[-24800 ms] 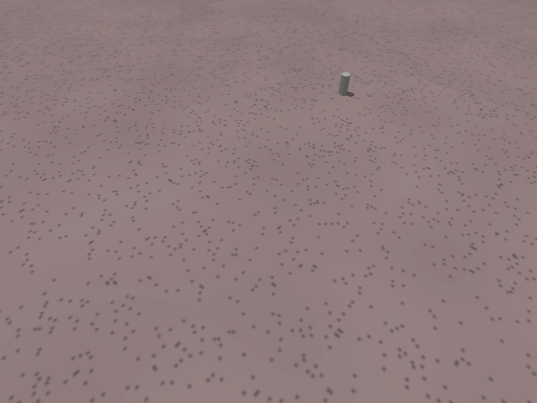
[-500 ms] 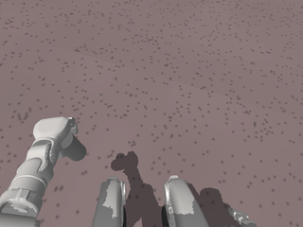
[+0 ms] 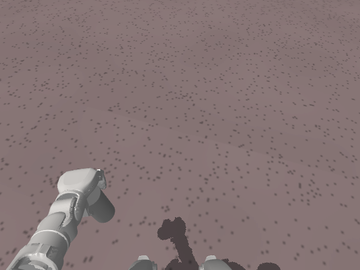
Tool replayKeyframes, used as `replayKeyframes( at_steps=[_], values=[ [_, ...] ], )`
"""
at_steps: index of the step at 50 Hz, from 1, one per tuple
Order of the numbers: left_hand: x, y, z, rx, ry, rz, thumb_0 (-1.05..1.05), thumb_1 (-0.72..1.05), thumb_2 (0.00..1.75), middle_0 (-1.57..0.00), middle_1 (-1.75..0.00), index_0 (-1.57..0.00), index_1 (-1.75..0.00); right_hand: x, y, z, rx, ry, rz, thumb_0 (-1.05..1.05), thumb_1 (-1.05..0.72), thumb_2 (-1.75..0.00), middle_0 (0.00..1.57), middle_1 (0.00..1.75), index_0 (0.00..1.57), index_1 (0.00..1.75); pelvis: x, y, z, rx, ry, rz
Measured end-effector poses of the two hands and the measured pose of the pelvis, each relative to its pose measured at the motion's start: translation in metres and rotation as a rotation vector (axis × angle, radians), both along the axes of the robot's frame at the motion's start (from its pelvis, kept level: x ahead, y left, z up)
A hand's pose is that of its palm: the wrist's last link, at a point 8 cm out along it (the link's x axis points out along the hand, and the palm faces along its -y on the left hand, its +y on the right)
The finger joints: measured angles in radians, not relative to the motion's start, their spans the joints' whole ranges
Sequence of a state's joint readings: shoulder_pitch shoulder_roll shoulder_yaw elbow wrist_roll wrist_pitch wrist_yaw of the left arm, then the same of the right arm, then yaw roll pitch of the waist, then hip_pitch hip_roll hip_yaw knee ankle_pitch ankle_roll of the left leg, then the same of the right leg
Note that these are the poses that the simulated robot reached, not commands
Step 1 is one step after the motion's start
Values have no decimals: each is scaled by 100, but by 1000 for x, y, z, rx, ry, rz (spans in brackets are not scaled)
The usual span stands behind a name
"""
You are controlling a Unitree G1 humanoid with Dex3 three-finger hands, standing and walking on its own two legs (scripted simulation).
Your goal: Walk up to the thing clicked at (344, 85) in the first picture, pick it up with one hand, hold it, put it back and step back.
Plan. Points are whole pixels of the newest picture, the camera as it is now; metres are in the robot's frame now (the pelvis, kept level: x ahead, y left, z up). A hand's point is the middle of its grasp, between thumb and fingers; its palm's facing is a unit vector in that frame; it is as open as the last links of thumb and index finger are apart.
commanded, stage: lift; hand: left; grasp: from above
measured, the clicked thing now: (97, 204) +0.34 +0.23 -0.17
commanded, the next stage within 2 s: hold in 0.32 s
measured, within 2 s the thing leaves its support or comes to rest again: neither
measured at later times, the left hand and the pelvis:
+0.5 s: hand (82, 182) +0.35 +0.22 -0.02, palm faces -0.43 -0.09 -0.90, open 9.0 cm; pelvis +0.03 +0.00 +0.05, yaw +0 degrees
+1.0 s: hand (76, 180) +0.33 +0.22 +0.02, palm faces -0.44 -0.07 -0.89, open 8.9 cm; pelvis +0.03 +0.00 +0.06, yaw +0 degrees
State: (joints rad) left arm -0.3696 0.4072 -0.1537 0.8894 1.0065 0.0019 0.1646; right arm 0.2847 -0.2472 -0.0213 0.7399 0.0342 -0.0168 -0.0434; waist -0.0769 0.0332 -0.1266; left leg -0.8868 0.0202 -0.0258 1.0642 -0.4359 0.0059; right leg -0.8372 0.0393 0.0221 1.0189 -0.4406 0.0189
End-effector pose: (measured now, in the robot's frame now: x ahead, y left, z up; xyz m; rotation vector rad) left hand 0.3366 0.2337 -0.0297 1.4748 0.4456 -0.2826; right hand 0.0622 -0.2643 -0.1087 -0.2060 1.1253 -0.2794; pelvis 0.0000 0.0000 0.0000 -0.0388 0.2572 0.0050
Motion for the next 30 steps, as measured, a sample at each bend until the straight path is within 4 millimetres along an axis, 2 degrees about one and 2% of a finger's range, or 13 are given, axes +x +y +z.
replayKeyframes(
  at_steps=[14,30],
  values=[
    [12,-6,44,-2,-13,19,-1,2,63,-79,-73,-75,-73,26,1,31,29,-32,1,1,-92,-91,21,30,20,30,20,-2,35,15,-68,0],
    [14,-9,75,5,-18,-5,0,4,63,-77,-74,-74,-74,59,-4,52,31,-101,16,1,-91,-91,20,30,20,30,33,-2,52,23,-128,-2]
  ],
)
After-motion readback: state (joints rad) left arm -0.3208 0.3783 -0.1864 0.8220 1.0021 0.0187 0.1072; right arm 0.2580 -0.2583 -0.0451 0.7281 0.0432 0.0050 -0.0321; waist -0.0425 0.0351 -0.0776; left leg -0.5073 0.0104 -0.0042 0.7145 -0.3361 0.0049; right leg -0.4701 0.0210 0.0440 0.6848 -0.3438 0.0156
